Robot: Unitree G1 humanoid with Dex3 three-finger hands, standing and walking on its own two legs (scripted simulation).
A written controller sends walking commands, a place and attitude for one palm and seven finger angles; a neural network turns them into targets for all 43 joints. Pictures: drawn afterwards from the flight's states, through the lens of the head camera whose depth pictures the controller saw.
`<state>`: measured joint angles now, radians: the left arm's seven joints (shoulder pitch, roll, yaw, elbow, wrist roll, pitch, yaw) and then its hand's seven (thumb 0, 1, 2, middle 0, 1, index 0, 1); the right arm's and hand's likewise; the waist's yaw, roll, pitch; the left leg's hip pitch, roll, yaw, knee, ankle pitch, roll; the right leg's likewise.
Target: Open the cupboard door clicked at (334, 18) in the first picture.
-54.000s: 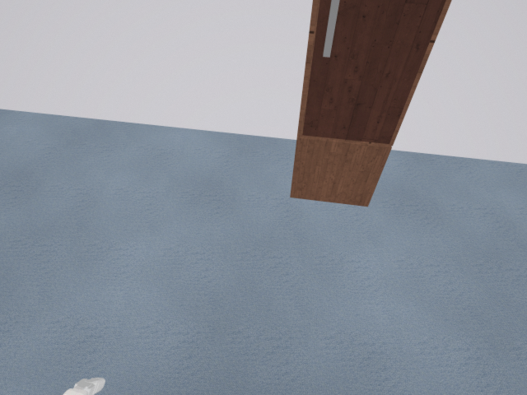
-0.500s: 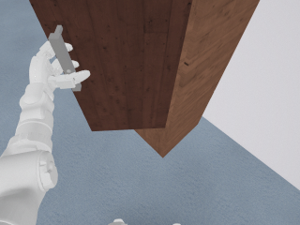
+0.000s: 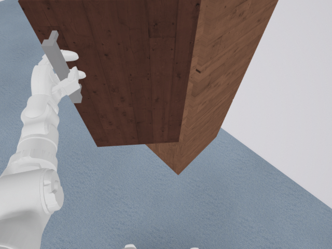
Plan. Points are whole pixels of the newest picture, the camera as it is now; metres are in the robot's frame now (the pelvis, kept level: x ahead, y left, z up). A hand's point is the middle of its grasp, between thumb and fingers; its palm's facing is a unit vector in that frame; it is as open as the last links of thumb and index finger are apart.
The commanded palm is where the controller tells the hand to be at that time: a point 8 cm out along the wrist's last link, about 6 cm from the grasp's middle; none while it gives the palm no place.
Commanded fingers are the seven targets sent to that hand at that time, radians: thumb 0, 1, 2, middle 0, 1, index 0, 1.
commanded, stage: pull the door open along its arc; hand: left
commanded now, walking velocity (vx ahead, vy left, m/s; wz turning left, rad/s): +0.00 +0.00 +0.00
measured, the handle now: (66, 70) +0.52 +0.23 +0.13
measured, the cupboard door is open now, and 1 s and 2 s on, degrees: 49 63 92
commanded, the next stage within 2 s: open thumb and fingers to let go in 1.86 s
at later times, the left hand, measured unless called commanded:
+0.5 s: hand (76, 102) +0.41 +0.18 +0.13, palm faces +0.07 -1.00 +0.01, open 5.7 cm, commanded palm +0.38 +0.23 +0.13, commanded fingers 0.00 0.90 0.90 -0.40 -1.35 -0.40 -1.35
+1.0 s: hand (79, 104) +0.41 +0.17 +0.13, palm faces +0.36 -0.93 +0.10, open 5.8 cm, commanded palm +0.33 +0.21 +0.13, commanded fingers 0.00 0.90 0.90 -0.40 -1.35 -0.40 -1.35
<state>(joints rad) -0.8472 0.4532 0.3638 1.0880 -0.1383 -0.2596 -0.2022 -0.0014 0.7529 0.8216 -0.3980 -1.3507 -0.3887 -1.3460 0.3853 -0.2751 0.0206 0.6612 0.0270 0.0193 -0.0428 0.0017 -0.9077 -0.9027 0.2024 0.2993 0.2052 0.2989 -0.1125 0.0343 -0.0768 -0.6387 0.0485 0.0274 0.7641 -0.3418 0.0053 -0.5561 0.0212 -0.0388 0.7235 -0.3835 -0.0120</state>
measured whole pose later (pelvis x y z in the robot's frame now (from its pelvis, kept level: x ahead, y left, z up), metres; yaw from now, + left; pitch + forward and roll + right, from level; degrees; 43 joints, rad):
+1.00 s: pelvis +0.00 +0.00 +0.01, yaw +0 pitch +7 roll -1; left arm -0.43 0.11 0.25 0.47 -0.14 -0.12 0.25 0.03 0.71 0.79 -0.35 -1.35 -0.38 -1.35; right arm 0.33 -0.24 0.00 0.67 0.01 -0.02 -0.01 0.01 -0.91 -0.90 0.20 0.30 0.20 0.30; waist -0.03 0.04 -0.07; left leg -0.48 0.03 0.05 0.68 -0.32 0.01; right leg -0.41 0.01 -0.02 0.66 -0.36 -0.01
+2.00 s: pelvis +0.00 -0.02 +0.02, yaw +3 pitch -3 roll +0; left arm 0.09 -0.09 -0.23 -0.14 0.03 0.11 0.56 0.03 0.67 0.78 -0.35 -1.34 -0.35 -1.35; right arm 0.17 -0.21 0.01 0.65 -0.05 0.10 -0.03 0.01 -0.91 -0.90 0.20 0.30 0.20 0.30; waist 0.02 0.06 -0.01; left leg -0.27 0.03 -0.02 0.61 -0.30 -0.03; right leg -0.18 0.01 -0.09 0.60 -0.37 -0.04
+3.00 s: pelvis -0.02 -0.01 +0.01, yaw +3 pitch -3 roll +0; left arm 0.05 0.00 -0.23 -0.10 0.03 0.08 0.31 -0.01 -0.50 0.30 -0.30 -0.54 -0.25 -0.54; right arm 0.16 -0.18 0.04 0.59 -0.02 0.11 -0.01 0.01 -0.91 -0.90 0.20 0.30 0.20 0.30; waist 0.04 0.04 -0.01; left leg -0.30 0.01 -0.01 0.63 -0.28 0.00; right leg -0.22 -0.01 -0.07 0.62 -0.36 -0.02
